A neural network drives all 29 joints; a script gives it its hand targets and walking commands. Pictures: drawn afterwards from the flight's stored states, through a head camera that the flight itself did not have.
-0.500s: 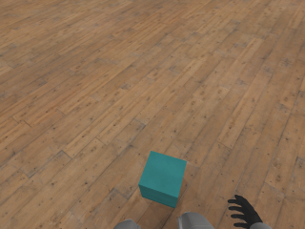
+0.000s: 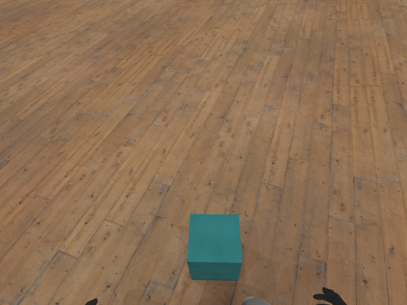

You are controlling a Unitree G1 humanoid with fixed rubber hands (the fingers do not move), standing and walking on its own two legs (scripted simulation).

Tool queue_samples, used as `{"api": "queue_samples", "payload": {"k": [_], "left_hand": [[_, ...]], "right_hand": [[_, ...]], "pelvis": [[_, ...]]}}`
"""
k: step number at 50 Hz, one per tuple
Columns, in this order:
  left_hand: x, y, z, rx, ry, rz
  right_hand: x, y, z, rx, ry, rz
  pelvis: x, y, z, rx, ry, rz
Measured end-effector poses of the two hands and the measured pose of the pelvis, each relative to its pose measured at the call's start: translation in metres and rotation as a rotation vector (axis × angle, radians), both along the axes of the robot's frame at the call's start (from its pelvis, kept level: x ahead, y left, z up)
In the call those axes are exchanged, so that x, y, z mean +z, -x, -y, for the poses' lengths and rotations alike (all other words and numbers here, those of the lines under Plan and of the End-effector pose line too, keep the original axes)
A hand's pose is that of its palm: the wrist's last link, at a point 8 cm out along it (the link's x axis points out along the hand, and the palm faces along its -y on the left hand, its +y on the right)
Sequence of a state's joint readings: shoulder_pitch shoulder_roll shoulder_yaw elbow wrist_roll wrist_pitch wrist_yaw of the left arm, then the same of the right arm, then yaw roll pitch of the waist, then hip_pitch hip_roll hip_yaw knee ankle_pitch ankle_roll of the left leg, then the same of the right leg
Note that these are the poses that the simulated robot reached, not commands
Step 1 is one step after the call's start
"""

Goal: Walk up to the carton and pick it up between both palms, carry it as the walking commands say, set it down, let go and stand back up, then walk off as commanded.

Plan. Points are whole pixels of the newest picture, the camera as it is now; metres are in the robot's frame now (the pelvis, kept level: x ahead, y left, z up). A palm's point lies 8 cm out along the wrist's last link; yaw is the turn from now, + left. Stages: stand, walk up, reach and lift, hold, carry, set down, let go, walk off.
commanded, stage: walk up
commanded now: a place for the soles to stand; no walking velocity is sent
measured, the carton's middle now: (214, 248) +0.47 +0.00 -0.63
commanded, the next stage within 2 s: none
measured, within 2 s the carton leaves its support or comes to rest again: neither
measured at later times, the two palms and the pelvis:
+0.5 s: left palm out of the picture +0.12 +0.23 -0.10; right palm out of the picture +0.02 -0.26 -0.11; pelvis +0.01 +0.00 +0.01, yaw -10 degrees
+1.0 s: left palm out of the picture +0.16 +0.25 -0.10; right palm out of the picture +0.01 -0.25 -0.12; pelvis +0.03 +0.02 +0.01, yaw -13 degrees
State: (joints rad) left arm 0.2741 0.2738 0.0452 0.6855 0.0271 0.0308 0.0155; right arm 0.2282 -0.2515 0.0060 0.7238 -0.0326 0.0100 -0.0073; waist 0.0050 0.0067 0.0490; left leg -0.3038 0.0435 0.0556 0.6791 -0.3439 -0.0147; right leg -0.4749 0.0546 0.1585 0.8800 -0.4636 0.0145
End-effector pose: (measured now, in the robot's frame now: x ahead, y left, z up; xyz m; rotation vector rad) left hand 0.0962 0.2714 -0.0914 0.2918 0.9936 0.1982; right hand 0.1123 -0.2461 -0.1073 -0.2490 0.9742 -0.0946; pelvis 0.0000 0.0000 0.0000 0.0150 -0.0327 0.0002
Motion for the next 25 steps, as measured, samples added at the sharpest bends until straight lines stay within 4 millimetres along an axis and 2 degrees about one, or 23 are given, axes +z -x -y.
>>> {"api": "queue_samples", "payload": {"k": [6,10,13,18,25], "left_hand": [[-0.009,0.005,0.001,-0.060,0.050,-0.059],[-0.016,0.006,0.014,-0.096,0.067,-0.078],[-0.015,0.006,0.028,-0.114,0.089,-0.087],[-0.011,-0.004,0.039,-0.153,0.099,-0.093],[-0.007,-0.023,0.039,-0.207,0.062,-0.095]], "right_hand": [[0.014,0.036,0.003,-0.071,0.035,-0.030],[0.007,0.056,0.011,-0.108,0.032,-0.079],[0.004,0.070,0.010,-0.127,0.011,-0.117],[0.002,0.083,0.006,-0.145,-0.010,-0.141],[-0.002,0.091,0.014,-0.188,-0.013,-0.153]], "pelvis": [[0.009,0.004,-0.006,-0.063,0.022,0.010],[0.006,0.002,-0.004,-0.099,0.019,0.004],[0.009,0.001,-0.003,-0.105,0.015,0.005],[0.014,-0.003,-0.004,-0.130,-0.001,0.000],[0.013,-0.007,-0.001,-0.174,-0.013,-0.003]]}}
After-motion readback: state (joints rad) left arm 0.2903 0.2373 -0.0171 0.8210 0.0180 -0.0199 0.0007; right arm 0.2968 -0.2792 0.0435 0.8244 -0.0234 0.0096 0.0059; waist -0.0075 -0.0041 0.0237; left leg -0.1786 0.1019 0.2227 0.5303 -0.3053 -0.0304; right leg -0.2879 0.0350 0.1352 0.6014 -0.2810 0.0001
